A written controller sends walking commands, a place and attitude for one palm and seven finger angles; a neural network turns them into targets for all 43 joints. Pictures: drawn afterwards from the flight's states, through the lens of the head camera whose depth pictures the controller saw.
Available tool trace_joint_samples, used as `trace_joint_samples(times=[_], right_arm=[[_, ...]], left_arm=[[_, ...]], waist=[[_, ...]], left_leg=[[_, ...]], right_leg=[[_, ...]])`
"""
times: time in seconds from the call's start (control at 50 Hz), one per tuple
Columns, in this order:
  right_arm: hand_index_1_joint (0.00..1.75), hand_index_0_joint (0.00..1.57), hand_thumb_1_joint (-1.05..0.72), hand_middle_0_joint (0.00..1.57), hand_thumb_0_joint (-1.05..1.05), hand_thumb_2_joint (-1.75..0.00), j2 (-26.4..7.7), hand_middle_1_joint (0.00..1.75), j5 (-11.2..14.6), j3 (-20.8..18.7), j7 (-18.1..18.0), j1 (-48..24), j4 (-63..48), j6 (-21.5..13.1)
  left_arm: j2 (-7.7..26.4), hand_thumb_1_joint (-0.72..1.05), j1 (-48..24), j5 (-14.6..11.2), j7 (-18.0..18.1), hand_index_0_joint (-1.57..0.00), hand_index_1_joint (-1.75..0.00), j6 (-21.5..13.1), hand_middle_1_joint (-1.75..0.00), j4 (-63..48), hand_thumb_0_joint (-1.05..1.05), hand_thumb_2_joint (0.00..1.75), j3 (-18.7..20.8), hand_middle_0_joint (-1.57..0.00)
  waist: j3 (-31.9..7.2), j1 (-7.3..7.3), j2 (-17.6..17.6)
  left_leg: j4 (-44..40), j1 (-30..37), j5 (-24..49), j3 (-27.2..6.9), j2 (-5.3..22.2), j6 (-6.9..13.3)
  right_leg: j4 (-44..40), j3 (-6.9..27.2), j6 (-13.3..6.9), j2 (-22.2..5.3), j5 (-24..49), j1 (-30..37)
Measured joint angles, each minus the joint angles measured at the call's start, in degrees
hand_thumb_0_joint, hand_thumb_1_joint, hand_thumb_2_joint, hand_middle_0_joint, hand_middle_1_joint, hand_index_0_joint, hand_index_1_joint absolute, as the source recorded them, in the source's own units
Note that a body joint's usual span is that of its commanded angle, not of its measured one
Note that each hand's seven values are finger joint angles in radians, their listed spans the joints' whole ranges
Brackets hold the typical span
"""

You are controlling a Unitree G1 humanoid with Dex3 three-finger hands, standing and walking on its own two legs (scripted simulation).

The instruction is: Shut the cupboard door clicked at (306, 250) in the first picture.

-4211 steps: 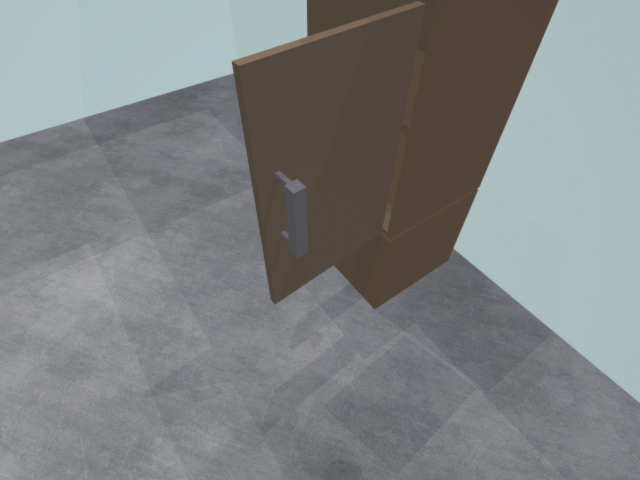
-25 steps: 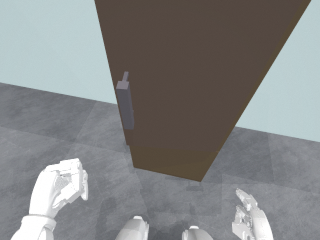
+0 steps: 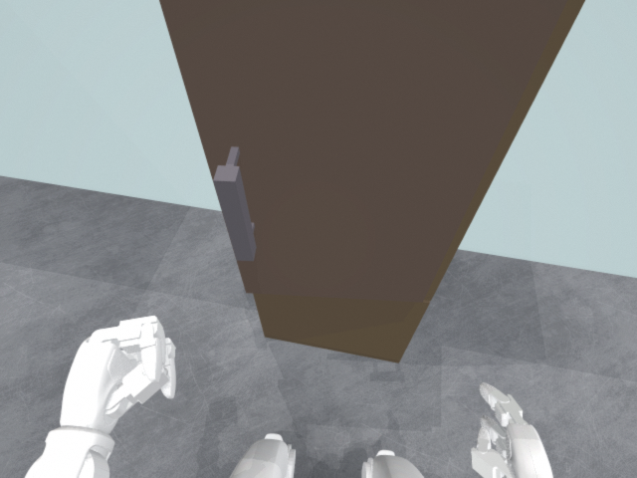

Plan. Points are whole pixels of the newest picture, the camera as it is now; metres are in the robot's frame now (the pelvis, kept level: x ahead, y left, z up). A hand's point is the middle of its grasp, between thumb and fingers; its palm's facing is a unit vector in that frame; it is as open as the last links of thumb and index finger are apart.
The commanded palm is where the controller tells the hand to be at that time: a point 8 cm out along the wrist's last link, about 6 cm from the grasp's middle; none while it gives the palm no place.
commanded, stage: bring the fist close to the handle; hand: left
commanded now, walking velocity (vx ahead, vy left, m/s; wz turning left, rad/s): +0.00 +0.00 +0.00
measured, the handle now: (240, 206) +0.46 +0.15 +0.06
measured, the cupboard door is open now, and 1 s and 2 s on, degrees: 8 8 4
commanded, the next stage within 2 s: push the door shut along its arc in 1.44 s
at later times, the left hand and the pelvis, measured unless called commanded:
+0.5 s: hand (205, 321) +0.28 +0.15 +0.06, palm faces -0.03 -1.00 -0.02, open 3.1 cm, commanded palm +0.26 +0.21 +0.06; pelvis +0.00 +0.00 +0.00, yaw +0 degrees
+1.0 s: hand (250, 274) +0.35 +0.11 +0.06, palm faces -0.04 -1.00 -0.02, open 3.1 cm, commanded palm +0.33 +0.17 +0.06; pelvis +0.00 +0.00 +0.01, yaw +0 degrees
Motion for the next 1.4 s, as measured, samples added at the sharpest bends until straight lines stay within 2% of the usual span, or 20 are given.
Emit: trace_joint_samples(times=[0.12, 0.22, 0.44, 0.62, 0.76, 0.96, 1.1, 1.4], right_arm=[[0.29, 0.2, -0.9, 0.2, 0.02, -0.9, 0.0, 0.3, 0.1, 0.3, -0.1, -0.3, -0.4, -0.1], [0.3, 0.2, -0.9, 0.21, 0.02, -0.9, -0.2, 0.3, 0.1, 0.5, -0.2, -0.8, 0.3, -0.3], [0.29, 0.2, -0.9, 0.2, 0.02, -0.9, 0.2, 0.3, 0.1, 0.7, 0.3, -0.1, 1.5, 1.0], [0.29, 0.2, -0.9, 0.2, 0.02, -0.9, -0.1, 0.3, -0.3, 0.2, 1.2, 0.5, 2.6, 2.1], [0.29, 0.2, -0.9, 0.2, 0.02, -0.9, 0.0, 0.3, -0.6, 0.0, 1.5, -0.6, 3.9, 3.0], [0.29, 0.2, -0.9, 0.2, 0.01, -0.9, 0.6, 0.3, -0.8, 0.0, 2.1, -0.8, 4.7, 4.6], [0.29, 0.2, -0.9, 0.2, 0.01, -0.9, 0.5, 0.3, -1.0, -0.3, 2.4, -0.4, 5.5, 5.5], [0.29, 0.2, -0.9, 0.2, 0.01, -0.9, 0.0, 0.3, -0.9, -1.1, 2.3, 0.6, 6.4, 6.8]], left_arm=[[-0.3, 0.9, -0.8, 0.0, -0.2, -1.3, -1.5, 0.2, -1.5, 0.5, 0.01, 0.9, -0.7, -1.3], [-0.7, 0.9, -5.3, 0.8, 0.4, -1.3, -1.5, 0.4, -1.5, 2.8, 0.01, 0.9, -1.8, -1.3], [-1.5, 0.9, -13.8, 3.1, 4.0, -1.3, -1.5, 3.4, -1.5, 7.9, 0.01, 0.9, -3.4, -1.3], [-3.2, 0.9, -17.5, 5.0, 6.9, -1.3, -1.5, 2.0, -1.5, 11.5, 0.01, 0.9, -5.3, -1.3], [-4.1, 0.9, -23.5, 6.7, 9.2, -1.3, -1.5, 1.5, -1.5, 16.5, 0.01, 0.9, -6.5, -1.3], [-5.2, 0.9, -30.9, 7.9, 11.5, -1.3, -1.5, 1.5, -1.5, 23.4, 0.01, 0.9, -6.8, -1.3], [-5.7, 0.9, -35.7, 8.7, 12.9, -1.3, -1.5, 0.3, -1.5, 28.8, 0.01, 0.9, -6.1, -1.3], [-5.4, 0.9, -33.7, 8.4, 12.2, -1.3, -1.5, -2.6, -1.5, 30.0, 0.01, 0.9, -5.2, -1.3]], waist=[[0.0, 0.32, 0.3], [0.2, 0.49, 0.3], [0.5, -0.78, 0.1], [0.7, -1.23, 0.0], [1.2, -1.33, -0.2], [0.9, -1.7, -0.3], [1.0, -2.18, -0.5], [1.2, -2.0, -0.6]], left_leg=[[0.1, -0.1, 0.1, -0.2, -0.1, -0.1], [0.9, -1.1, 0.1, -0.4, -0.1, -0.1], [-1.1, 0.3, 0.9, 0.3, -0.1, 0.0], [-2.5, 1.1, 1.3, 1.0, -0.3, 0.3], [-2.4, 0.6, 1.4, 1.1, -0.5, 0.3], [-3.4, 1.0, 1.7, 1.4, -0.3, 0.1], [-3.8, 0.7, 1.9, 1.5, -0.2, -0.1], [-5.2, 1.8, 2.6, 1.8, -0.1, -0.4]], right_leg=[[0.1, -0.2, -0.1, -0.1, 0.0, -0.1], [0.9, -0.4, -0.2, -0.1, -0.1, -0.9], [-0.8, 0.3, 0.0, -0.1, 0.8, 0.1], [-1.7, 1.0, 0.3, -0.3, 1.1, 0.5], [-1.3, 1.1, 0.3, -0.5, 1.1, -0.1], [-2.0, 1.5, 0.2, -0.3, 1.4, 0.0], [-2.0, 1.6, 0.0, -0.2, 1.5, -0.5], [-2.7, 1.8, -0.4, -0.2, 1.9, 0.2]])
